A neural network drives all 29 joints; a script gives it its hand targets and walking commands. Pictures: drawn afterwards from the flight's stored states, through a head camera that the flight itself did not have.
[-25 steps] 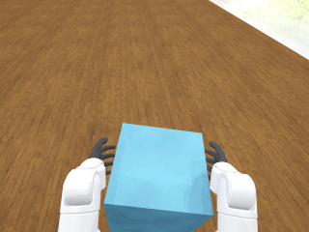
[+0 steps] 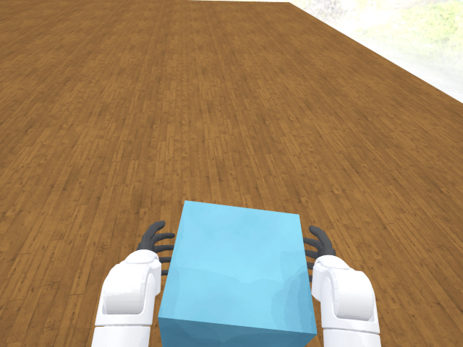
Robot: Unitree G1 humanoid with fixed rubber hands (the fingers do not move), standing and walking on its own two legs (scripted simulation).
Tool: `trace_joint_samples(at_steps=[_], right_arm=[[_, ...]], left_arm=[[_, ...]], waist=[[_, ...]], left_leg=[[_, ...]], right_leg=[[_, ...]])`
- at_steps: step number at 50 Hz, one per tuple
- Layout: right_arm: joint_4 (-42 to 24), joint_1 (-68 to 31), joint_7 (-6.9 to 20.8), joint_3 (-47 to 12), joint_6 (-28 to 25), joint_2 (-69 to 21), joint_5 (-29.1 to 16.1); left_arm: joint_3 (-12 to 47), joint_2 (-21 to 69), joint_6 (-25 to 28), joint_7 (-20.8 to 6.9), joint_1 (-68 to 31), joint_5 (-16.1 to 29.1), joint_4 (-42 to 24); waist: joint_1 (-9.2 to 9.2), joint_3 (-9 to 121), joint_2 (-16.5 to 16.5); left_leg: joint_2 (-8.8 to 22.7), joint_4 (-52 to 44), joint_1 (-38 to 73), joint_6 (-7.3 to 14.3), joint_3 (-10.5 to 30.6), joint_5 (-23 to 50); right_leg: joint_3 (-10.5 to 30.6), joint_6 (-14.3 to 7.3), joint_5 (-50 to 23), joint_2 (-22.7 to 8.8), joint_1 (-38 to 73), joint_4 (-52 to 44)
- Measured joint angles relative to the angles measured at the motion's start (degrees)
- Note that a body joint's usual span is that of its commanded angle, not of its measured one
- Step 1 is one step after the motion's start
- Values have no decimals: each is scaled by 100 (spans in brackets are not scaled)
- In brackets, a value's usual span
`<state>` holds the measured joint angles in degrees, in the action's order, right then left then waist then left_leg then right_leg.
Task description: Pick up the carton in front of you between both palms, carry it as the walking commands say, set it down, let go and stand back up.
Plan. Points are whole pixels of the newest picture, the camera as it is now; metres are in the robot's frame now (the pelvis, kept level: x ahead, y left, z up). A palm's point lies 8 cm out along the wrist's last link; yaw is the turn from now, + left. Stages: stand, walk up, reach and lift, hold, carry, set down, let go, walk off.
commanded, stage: carry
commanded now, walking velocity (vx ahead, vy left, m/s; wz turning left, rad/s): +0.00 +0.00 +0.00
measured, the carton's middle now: (230, 291) +0.27 +0.00 -0.02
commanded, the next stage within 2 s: hold in 0.74 s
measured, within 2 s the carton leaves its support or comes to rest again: neither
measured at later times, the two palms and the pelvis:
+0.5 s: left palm (145, 277) +0.26 +0.15 +0.04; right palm (320, 283) +0.26 -0.15 +0.04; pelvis -0.03 +0.00 +0.00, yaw +0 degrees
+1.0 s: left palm (132, 293) +0.23 +0.16 +0.04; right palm (317, 289) +0.24 -0.14 +0.05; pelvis -0.04 +0.00 +0.01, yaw +2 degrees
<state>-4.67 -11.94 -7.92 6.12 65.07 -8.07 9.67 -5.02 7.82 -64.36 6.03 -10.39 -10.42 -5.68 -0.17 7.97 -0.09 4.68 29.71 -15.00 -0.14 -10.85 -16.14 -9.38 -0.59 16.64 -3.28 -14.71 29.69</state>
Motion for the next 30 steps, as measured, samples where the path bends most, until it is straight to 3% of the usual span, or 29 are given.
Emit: trace_joint_samples(at_steps=[12,20,25,30], right_arm=[[640,162,390,-17,-1053,24,291],[1489,10,620,273,-1963,-1,507],[1920,-204,659,496,-2461,-43,597],[1850,-234,622,507,-2590,-50,537]], left_arm=[[-17,-20,1008,-188,160,-241,629],[-285,7,1888,-408,-34,-430,1515],[-507,48,2383,-438,-266,-524,1964],[-526,55,2514,-393,-300,-467,1895]], waist=[[16,-57,16],[19,-109,18],[15,-175,20],[13,-212,19]], left_leg=[[-16,-80,-86,37,-7,172],[-18,-105,-138,56,-11,256],[-19,-119,-184,65,-14,308],[-20,-109,-224,69,-15,323]], right_leg=[[1,-13,-169,-6,-93,-67],[3,-23,-259,-5,-144,-96],[4,-31,-313,-5,-192,-109],[5,-32,-327,-8,-234,-95]])
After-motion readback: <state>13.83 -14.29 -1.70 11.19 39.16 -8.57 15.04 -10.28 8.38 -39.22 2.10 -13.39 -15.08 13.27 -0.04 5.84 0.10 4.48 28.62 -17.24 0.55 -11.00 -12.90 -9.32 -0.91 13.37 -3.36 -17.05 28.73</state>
